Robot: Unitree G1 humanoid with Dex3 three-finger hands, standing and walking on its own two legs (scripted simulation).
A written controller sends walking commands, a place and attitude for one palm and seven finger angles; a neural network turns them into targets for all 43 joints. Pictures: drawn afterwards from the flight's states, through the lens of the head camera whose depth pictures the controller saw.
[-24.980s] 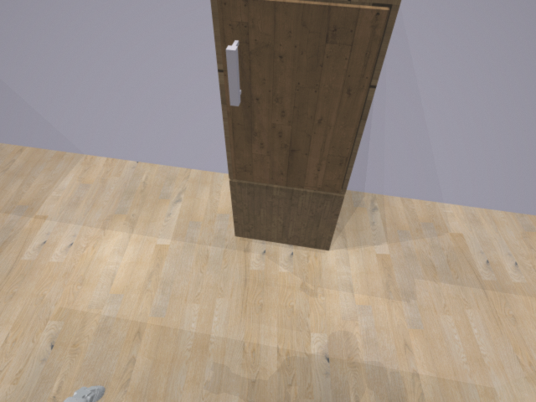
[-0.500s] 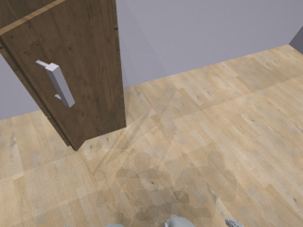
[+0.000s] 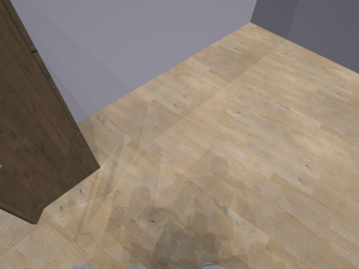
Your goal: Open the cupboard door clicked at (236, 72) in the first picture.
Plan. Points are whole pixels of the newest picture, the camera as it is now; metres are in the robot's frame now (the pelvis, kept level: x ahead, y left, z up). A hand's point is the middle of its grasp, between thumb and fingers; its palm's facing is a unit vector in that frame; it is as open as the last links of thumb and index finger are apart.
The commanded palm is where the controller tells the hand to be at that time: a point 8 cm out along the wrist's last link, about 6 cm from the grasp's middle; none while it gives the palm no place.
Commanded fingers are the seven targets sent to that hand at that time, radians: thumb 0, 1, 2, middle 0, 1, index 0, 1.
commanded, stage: walk to a spot facing it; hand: left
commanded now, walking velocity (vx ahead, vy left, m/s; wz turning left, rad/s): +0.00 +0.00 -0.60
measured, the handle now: out of the picture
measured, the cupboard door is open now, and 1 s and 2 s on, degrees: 40 40 40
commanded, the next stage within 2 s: turn to face it in 1.72 s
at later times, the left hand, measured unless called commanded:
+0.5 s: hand (122, 262) +0.15 +0.14 -0.15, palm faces -0.26 -0.94 -0.23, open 7.4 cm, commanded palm none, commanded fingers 0.00 0.90 0.90 -0.20 -0.30 -0.20 -0.30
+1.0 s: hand (198, 167) +0.42 -0.05 -0.15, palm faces -0.65 -0.74 -0.17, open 7.4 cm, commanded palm none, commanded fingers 0.00 0.90 0.90 -0.20 -0.30 -0.20 -0.30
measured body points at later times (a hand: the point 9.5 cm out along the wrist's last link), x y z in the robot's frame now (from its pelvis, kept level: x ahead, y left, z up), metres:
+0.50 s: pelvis +0.04 -0.03 +0.01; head +0.08 -0.04 +0.46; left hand +0.17 +0.19 -0.13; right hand +0.03 -0.31 -0.12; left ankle +0.08 +0.09 -0.68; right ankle -0.01 -0.14 -0.72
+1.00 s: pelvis +0.18 -0.10 +0.01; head +0.23 -0.12 +0.45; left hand +0.45 -0.01 -0.13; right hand -0.05 -0.21 -0.12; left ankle +0.13 +0.07 -0.72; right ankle +0.21 -0.26 -0.69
